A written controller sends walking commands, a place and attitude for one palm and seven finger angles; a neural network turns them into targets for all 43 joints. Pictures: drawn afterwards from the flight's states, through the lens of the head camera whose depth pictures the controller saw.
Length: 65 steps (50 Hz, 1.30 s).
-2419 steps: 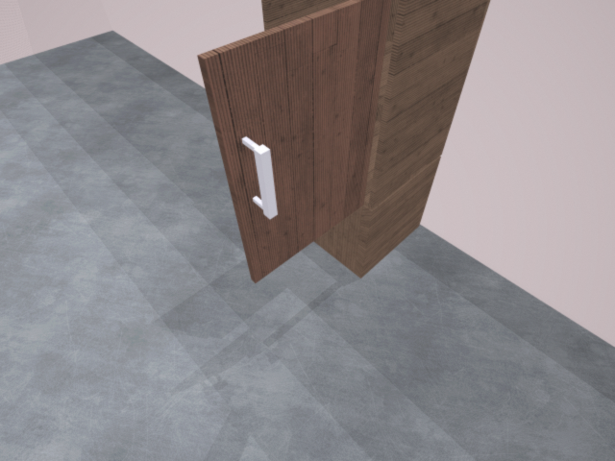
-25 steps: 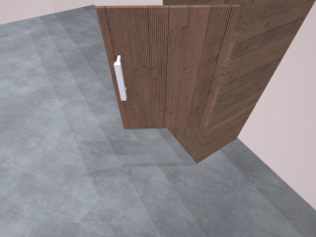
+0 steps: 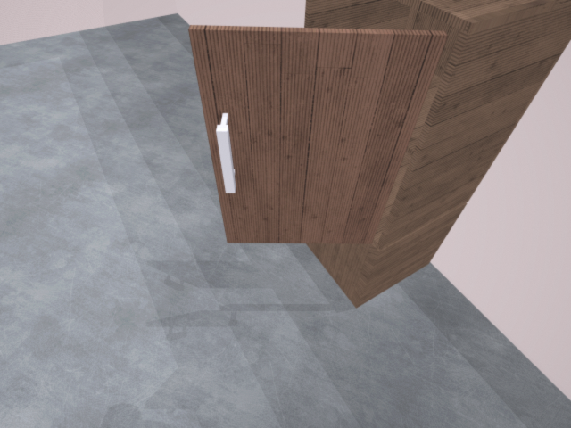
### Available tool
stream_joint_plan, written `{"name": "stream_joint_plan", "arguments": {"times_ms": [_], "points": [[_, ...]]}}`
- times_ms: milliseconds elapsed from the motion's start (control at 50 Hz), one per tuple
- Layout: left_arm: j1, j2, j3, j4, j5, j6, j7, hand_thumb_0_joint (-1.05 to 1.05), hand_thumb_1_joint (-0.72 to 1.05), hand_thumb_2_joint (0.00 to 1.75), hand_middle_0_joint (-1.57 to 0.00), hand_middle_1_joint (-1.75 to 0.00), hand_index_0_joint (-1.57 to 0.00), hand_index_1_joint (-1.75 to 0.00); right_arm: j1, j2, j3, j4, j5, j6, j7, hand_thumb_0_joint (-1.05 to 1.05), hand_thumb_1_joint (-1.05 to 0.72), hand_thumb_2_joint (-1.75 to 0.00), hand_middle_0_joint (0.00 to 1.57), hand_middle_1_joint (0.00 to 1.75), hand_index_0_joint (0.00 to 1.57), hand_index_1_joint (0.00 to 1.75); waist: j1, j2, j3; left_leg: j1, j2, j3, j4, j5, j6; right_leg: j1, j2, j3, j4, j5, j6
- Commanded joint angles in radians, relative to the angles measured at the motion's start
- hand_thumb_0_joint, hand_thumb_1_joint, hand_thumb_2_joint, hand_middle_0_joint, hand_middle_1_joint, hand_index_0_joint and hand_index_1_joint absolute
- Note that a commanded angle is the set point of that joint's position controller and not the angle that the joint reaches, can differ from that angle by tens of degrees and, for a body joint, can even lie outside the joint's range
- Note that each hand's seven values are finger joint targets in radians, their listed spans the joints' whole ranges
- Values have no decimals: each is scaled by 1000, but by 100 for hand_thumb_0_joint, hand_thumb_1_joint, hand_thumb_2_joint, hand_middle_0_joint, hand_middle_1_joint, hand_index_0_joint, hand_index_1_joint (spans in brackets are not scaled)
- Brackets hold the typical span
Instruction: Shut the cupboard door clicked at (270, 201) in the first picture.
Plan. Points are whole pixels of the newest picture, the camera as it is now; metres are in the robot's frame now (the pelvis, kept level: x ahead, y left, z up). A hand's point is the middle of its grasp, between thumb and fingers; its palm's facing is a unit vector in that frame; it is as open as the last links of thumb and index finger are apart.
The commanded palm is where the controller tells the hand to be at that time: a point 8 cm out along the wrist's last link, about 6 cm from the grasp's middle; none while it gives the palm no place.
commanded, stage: look again from close up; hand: left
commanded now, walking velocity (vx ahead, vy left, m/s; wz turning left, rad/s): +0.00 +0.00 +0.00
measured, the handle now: (227, 155) +0.61 +0.16 +0.00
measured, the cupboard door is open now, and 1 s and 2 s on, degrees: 59 59 59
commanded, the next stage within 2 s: shuffle to correct the standing spot in 0.06 s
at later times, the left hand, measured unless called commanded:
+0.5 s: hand out of the picture -0.01 +0.16 -0.19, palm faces +0.08 -0.98 -0.15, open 7.3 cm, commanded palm none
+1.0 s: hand (209, 350) +0.28 +0.16 -0.19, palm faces +0.01 -0.97 -0.23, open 7.3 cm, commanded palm none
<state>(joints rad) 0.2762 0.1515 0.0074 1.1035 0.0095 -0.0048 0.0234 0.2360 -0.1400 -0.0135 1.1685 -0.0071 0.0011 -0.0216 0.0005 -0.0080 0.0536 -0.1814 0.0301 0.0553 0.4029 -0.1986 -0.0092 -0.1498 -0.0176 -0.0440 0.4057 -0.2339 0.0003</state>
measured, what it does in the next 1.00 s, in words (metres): walks ahead: right foot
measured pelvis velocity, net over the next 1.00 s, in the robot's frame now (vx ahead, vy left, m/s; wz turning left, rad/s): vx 0.19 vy -0.04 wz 0.02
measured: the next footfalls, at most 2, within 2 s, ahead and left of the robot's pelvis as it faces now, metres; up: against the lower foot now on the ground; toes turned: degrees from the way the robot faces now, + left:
right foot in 1.00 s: +0.33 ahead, -0.16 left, +0.00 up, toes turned -5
left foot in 1.46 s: +0.24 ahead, +0.08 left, +0.00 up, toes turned +5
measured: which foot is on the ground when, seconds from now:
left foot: down 0.00-1.00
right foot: down 0.00-0.62, up 0.64-0.98, down 1.00-1.00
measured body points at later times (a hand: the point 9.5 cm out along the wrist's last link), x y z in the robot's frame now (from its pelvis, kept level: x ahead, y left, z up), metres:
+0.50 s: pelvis +0.04 +0.00 -0.01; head +0.06 +0.00 +0.44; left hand -0.01 +0.21 -0.17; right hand +0.00 -0.21 -0.17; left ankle +0.01 +0.12 -0.74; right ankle -0.01 -0.12 -0.74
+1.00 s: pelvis +0.19 -0.04 -0.03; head +0.25 -0.05 +0.42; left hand +0.28 +0.21 -0.17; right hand +0.09 -0.24 -0.18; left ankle +0.04 +0.11 -0.74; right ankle +0.30 -0.16 -0.75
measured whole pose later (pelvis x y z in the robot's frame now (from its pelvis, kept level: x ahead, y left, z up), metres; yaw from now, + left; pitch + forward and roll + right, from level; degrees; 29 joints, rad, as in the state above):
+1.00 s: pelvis +0.19 -0.04 -0.03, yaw +1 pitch +1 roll +1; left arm 0.14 0.22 0.07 0.97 0.02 -0.02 -0.02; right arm 0.43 -0.09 -0.03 1.16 -0.02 -0.04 -0.03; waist -0.03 0.00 0.12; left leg -0.03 0.10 0.10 0.55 -0.48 -0.05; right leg -0.45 -0.06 -0.10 0.58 -0.10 -0.05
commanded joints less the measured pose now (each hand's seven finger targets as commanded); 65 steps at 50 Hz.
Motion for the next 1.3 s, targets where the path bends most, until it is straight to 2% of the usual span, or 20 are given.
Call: {"name": "stream_joint_plan", "arguments": {"times_ms": [0, 140, 300, 440, 480, 540, 580, 600, 620, 640, 700, 780, 860, 920, 940, 960, 980, 1000, 1080, 1280], "points": [[67, 94, 14, -27, 5, -20, 11, 0, 90, 90, -20, -30, -20, -30, 66, -89, -13, -22, -1, -14, -7, 0, -90, -90, 20, 30, 20, 30, -5, -8, -1, 23, 80, -77, -67, 111, 18, -36, -97, 81, -94, 95, -24], [94, 77, 12, -13, 5, -20, 13, 0, 90, 90, -20, -30, -20, -30, 80, -78, -9, -15, -2, -14, -8, 0, -90, -90, 20, 30, 20, 30, -4, 6, 25, 12, 72, -76, -78, 80, 19, -49, -96, 82, -102, 61, -22], [132, 72, 35, -25, 19, -7, -11, 0, 90, 90, -20, -30, -20, -30, 123, -94, -36, -33, -15, -9, -3, 0, -90, -90, 20, 30, 20, 30, -5, 39, 124, -104, 92, -136, -114, -395, 62, -161, -59, 70, -32, -313, -46], [217, 82, 56, -15, 12, -22, -14, 0, 90, 90, -20, -30, -20, -30, 122, -48, -30, -72, -14, -37, -6, 0, -90, -90, 20, 30, 20, 30, 24, -93, 100, -229, 29, -22, 139, -181, 53, -15, -132, 195, -59, -240, -117], [264, 104, 66, -1, 10, -29, -7, 0, 90, 90, -20, -30, -20, -30, 82, -34, -28, -94, -15, -46, -4, 0, -90, -90, 20, 30, 20, 30, 30, -163, 68, -294, 4, 49, 292, -166, 34, 67, -227, 292, -94, -90, -174], [249, 104, 69, -3, 19, -35, -1, 0, 90, 90, -20, -30, -20, -30, 67, -32, -27, -105, -11, -55, -3, 0, -90, -90, 20, 30, 20, 30, 17, -131, 57, -291, 20, 49, 279, -239, 32, 112, -243, 244, -10, 207, -208], [166, 77, 60, -25, 12, -31, -3, 0, 90, 90, -20, -30, -20, -30, 236, -51, -30, -44, -12, -66, -6, 0, -90, -90, 20, 30, 20, 30, -76, -6, 2, 62, 44, -3, 40, 7, 61, -97, -123, 69, 238, 271, -124], [128, 25, 52, -57, 6, -34, -10, 0, 90, 90, -20, -30, -20, -30, 399, -138, -55, 10, -26, -75, -17, 0, -90, -90, 20, 30, 20, 30, -118, 243, -43, 283, 257, -297, -21, 291, 146, -338, -5, -60, 513, 28, -49], [29, 31, 42, -99, 12, -36, -7, 0, 90, 90, -20, -30, -20, -30, 511, -169, -54, 49, -30, -68, -35, 0, -90, -90, 20, 30, 20, 30, -156, 275, 8, 376, 394, -437, -51, 730, 205, -540, 38, -33, 717, -347, -39], [3, 59, 56, -97, 18, -28, -1, 0, 90, 90, -20, -30, -20, -30, 506, -144, -38, 60, -31, -61, -42, 0, -90, -90, 20, 30, 20, 30, -136, 230, 50, 314, 402, -357, -12, 878, 214, -578, -9, 59, 833, -328, -55], [-4, 34, 61, -103, 17, -23, -28, 0, 90, 90, -20, -30, -20, -30, 318, -102, -27, -16, -25, -81, -40, 0, -90, -90, 20, 30, 20, 30, -52, 79, 107, 159, 331, -221, -91, 594, 191, -581, -73, 62, 829, -161, -34], [-41, 8, 56, -136, 9, 0, -50, 0, 90, 90, -20, -30, -20, -30, 251, -92, -25, -39, -19, -89, -41, 0, -90, -90, 20, 30, 20, 30, -17, 182, 96, 117, 235, -61, -161, 488, 147, -531, -75, -1, 653, -16, -18], [-100, 19, 50, -154, 3, -3, -55, 0, 90, 90, -20, -30, -20, -30, 222, -133, -43, -49, -26, -73, -37, 0, -90, -90, 20, 30, 20, 30, -25, 179, 70, 103, 211, 3, -123, 492, 124, -339, -43, -84, 308, 38, -32], [43, 78, 66, -111, 10, -10, -49, 0, 90, 90, -20, -30, -20, -30, 208, -174, -64, -51, -19, -59, -31, 0, -90, -90, 20, 30, 20, 30, 40, 96, -37, 84, 210, 22, 82, 537, 92, -67, -1, -107, 141, 131, -52], [147, 125, 80, -79, 15, -18, -44, 0, 90, 90, -20, -30, -20, -30, 213, -163, -67, -48, -13, -55, -24, 0, -90, -90, 20, 30, 20, 30, 85, 26, -98, -5, 162, 42, 238, 435, 63, 123, -2, -82, 102, 165, -63], [230, 216, 103, -61, 21, -29, -29, 0, 90, 90, -20, -30, -20, -30, 267, -109, -56, -52, -3, -50, -13, 0, -90, -90, 20, 30, 20, 30, 114, -205, -216, -198, 58, 102, 543, 67, 24, 344, -217, 159, 62, 268, -148], [240, 267, 110, -64, 5, -30, -17, 0, 90, 90, -20, -30, -20, -30, 295, -69, -44, -78, 5, -33, -18, 0, -90, -90, 20, 30, 20, 30, 77, -319, -299, -259, -27, 24, 837, -442, 5, 332, -419, 425, -40, 466, -238], [147, 215, 95, -94, -6, -21, 0, 0, 90, 90, -20, -30, -20, -30, 245, -70, -45, -87, 5, -13, -26, 0, -90, -90, 20, 30, 20, 30, 59, -135, -204, -224, 30, -80, 856, -410, 15, 157, -401, 363, -75, 443, -250], [-92, 146, 69, -163, 17, -5, 23, 0, 90, 90, -20, -30, -20, -30, 191, -43, -42, -77, 3, 20, -21, 0, -90, -90, 20, 30, 20, 30, -20, -114, -27, -157, 66, -69, 692, -328, -5, -181, -324, 150, -76, 481, -212], [-47, 205, 95, -189, 25, 8, 30, 0, 90, 90, -20, -30, -20, -30, 24, -98, -63, -193, -9, 47, 0, 0, -90, -90, 20, 30, 20, 30, 25, -115, -144, -250, -3, -63, 578, -260, -42, -22, -348, 183, -20, 648, -235]]}}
